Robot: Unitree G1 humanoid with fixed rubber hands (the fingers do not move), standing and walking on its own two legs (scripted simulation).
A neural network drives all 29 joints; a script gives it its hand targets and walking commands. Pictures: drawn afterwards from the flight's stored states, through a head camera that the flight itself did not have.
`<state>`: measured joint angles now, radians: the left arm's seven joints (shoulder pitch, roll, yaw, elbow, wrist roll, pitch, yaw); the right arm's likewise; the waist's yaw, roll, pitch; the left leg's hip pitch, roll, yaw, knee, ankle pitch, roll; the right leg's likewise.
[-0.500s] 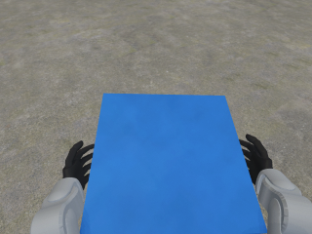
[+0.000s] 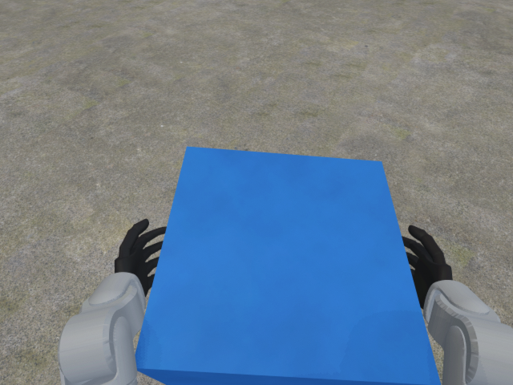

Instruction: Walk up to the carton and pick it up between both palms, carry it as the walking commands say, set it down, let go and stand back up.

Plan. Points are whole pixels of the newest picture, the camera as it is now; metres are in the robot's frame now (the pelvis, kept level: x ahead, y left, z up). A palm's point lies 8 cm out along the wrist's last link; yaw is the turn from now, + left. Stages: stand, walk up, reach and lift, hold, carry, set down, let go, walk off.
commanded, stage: carry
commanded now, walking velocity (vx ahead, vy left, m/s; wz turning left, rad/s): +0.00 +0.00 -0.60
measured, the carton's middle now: (274, 277) +0.27 +0.00 +0.01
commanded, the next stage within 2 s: none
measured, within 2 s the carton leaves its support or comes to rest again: neither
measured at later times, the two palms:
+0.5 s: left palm (199, 253) +0.26 +0.10 +0.11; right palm out of the picture +0.15 -0.27 +0.12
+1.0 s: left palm (354, 286) +0.22 -0.10 +0.09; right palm out of the picture +0.00 -0.42 +0.08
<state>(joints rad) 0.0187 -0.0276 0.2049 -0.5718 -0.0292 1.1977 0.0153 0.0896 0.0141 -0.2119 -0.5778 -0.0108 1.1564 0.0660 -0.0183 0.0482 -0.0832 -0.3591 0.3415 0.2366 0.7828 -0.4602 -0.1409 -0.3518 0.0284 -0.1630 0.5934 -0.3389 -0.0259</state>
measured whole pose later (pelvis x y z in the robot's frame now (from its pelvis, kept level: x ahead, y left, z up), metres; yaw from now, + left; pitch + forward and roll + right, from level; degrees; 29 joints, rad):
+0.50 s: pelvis +0.00 -0.03 +0.01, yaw -17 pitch +4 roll -2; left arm 0.11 -0.02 0.20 -0.62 0.00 1.19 0.00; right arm 0.10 0.03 -0.18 -0.53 -0.03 1.13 0.08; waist 0.00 -0.01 -0.16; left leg -0.31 0.10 0.18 0.59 -0.35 0.02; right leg -0.46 0.10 -0.05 0.89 -0.49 -0.04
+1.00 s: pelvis -0.08 -0.12 +0.01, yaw -35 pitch +5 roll +0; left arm 0.09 -0.13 0.27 -0.68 -0.01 1.14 0.01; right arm 0.05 0.03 -0.23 -0.57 0.00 1.10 0.11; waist -0.02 0.00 0.01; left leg -0.57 0.13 0.13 1.12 -0.54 -0.12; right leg -0.40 0.05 -0.07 0.59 -0.28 -0.08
